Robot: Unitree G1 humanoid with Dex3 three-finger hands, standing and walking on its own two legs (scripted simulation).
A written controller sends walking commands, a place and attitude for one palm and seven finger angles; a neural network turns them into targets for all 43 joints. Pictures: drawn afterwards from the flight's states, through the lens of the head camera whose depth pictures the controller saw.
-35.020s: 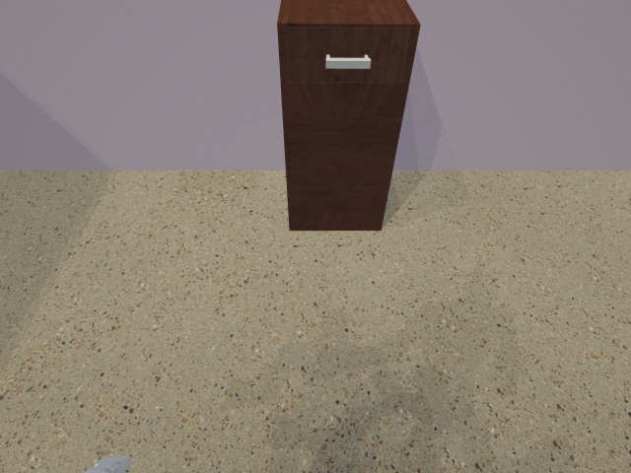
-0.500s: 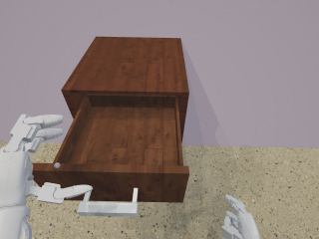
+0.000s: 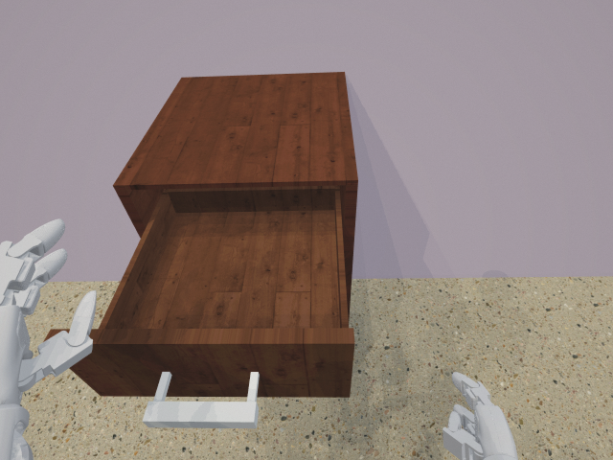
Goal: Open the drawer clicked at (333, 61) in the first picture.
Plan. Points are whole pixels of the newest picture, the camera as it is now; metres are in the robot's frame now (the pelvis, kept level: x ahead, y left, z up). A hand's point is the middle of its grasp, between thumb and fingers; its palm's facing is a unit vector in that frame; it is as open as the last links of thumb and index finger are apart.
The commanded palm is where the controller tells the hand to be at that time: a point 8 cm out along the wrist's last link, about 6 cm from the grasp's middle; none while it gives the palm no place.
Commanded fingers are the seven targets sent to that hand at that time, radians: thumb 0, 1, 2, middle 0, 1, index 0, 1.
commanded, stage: draw the hand back to the body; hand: left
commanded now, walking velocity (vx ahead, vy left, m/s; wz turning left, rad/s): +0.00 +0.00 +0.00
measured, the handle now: (205, 397) +0.20 +0.16 +0.00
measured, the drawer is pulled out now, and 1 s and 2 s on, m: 0.29 0.29 0.29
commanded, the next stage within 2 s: step back with the hand held close in 0.20 s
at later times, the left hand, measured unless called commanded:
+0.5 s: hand (83, 337) +0.18 +0.22 +0.18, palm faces +0.37 -0.79 -0.49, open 7.4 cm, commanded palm +0.10 +0.27 +0.19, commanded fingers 0.00 0.90 0.90 -0.20 -0.30 -0.20 -0.30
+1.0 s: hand out of the picture +0.09 +0.25 +0.17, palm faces +0.38 -0.78 -0.50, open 7.4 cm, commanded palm +0.03 +0.29 +0.19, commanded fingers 0.00 0.90 0.90 -0.20 -0.30 -0.20 -0.30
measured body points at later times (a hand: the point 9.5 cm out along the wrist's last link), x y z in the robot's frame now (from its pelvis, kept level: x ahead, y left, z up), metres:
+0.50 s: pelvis -0.02 -0.02 +0.00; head +0.00 -0.03 +0.45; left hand +0.15 +0.26 +0.21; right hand +0.18 -0.24 -0.09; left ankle +0.00 +0.11 -0.74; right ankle -0.06 -0.09 -0.74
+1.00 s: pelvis -0.09 +0.01 -0.01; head -0.07 +0.02 +0.44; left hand +0.07 +0.29 +0.20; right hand +0.11 -0.21 -0.08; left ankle +0.00 +0.11 -0.74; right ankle -0.06 -0.09 -0.74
